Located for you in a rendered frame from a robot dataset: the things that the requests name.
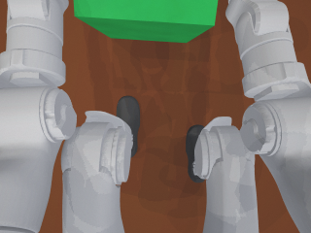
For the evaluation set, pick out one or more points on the carton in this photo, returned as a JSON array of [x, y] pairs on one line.
[[175, 21]]

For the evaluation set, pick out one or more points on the robot right thigh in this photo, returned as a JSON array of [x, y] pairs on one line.
[[231, 194]]

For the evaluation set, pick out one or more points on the robot left thigh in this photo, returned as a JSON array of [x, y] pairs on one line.
[[91, 188]]

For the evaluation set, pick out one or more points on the robot left forearm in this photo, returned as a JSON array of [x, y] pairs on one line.
[[33, 55]]

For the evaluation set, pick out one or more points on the robot thigh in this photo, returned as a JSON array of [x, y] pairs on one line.
[[91, 188], [231, 194]]

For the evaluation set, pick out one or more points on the robot right forearm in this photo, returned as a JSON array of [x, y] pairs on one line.
[[266, 49]]

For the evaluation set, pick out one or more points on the left robot upper arm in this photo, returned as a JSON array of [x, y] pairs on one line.
[[34, 120]]

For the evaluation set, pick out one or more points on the right robot upper arm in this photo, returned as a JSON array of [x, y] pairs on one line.
[[279, 131]]

